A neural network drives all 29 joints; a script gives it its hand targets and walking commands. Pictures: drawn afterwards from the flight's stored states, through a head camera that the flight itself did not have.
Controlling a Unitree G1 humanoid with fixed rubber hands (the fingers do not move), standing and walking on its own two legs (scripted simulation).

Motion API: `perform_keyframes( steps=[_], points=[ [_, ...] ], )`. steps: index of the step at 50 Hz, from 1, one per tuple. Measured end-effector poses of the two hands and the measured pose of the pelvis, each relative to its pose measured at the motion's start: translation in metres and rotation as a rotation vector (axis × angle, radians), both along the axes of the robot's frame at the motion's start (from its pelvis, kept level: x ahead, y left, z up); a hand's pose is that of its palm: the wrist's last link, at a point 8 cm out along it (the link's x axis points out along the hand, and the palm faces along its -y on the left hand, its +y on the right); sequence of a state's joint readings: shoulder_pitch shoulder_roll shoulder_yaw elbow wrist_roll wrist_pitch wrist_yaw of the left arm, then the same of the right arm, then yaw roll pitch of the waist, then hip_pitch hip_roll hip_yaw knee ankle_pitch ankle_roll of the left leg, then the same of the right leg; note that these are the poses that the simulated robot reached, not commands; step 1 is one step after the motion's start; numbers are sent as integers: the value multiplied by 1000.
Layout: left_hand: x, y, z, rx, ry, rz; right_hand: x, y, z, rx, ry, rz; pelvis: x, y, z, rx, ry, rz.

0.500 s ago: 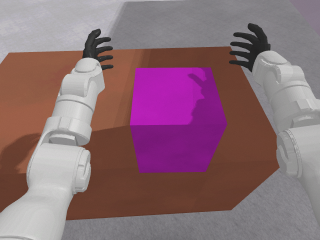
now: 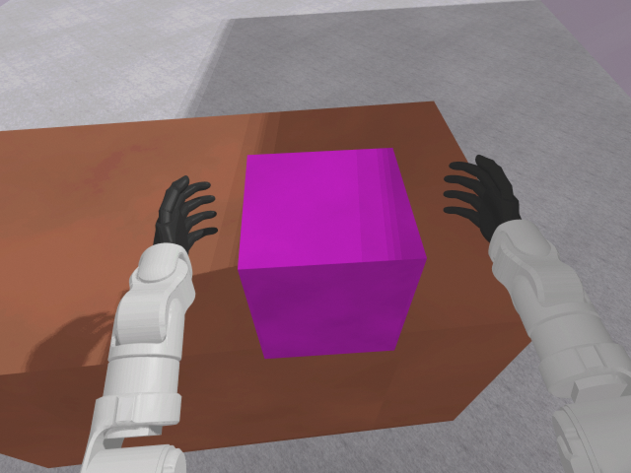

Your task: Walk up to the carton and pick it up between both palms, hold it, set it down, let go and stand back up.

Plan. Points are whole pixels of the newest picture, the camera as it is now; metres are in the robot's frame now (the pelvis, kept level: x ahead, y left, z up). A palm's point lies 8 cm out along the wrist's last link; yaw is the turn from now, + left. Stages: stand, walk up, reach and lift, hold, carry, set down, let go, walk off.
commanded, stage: set down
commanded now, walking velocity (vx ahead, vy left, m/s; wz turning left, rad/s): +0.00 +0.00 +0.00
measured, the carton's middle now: (325, 258) +0.42 +0.02 +0.00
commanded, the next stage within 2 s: none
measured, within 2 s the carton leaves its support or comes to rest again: neither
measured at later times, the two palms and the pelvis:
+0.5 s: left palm (171, 350) +0.26 +0.21 +0.03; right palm (499, 325) +0.29 -0.20 +0.03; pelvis +0.00 +0.00 +0.00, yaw +1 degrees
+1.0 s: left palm (183, 397) +0.22 +0.20 -0.03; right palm (498, 377) +0.24 -0.20 -0.02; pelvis +0.01 +0.01 +0.00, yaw +1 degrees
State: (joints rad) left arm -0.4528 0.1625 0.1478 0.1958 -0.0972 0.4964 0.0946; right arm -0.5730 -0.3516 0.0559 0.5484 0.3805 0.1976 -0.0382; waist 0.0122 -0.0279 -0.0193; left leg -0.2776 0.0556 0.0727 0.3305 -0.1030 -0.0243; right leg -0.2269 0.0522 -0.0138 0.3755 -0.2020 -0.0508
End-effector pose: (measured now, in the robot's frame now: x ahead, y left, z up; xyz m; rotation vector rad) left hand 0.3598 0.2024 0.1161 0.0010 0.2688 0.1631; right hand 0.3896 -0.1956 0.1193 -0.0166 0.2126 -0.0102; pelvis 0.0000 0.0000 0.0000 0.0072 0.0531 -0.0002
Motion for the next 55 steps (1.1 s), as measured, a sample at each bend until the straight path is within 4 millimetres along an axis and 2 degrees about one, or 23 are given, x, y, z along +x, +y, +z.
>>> perform_keyframes(
  steps=[6,12,17,21,26,28,36,40,43,55],
  points=[
    [-16,-3,-18,-24,24,19,-14,6,-12,-7,21,11,-2,-5,0,7,-23,2],
    [-38,-2,-40,-23,28,33,-34,11,-31,5,17,-1,-2,-8,0,11,-45,12],
    [-52,-3,-51,-6,17,32,-49,13,-47,11,13,-9,-3,-8,0,11,-51,17],
    [-75,-1,-58,37,-5,30,-74,7,-61,-1,-12,-12,0,-7,1,3,-67,22],
    [-106,7,-91,39,62,40,-109,-3,-92,-17,48,-29,-2,-4,0,4,-90,25],
    [-114,10,-99,36,62,56,-119,-3,-98,-18,57,-22,-3,-4,0,6,-81,25],
    [-115,2,-115,30,-17,41,-128,5,-114,-19,81,13,-8,-2,-3,7,-47,26],
    [-116,-2,-127,26,-3,31,-133,4,-129,-19,119,-2,-7,1,-4,4,-42,25],
    [-119,-3,-132,23,2,29,-134,1,-131,-21,103,-17,-5,3,-5,3,-44,24],
    [-151,7,-149,46,74,31,-162,-5,-144,-47,131,-14,15,8,-3,5,-103,20]
  ],
)
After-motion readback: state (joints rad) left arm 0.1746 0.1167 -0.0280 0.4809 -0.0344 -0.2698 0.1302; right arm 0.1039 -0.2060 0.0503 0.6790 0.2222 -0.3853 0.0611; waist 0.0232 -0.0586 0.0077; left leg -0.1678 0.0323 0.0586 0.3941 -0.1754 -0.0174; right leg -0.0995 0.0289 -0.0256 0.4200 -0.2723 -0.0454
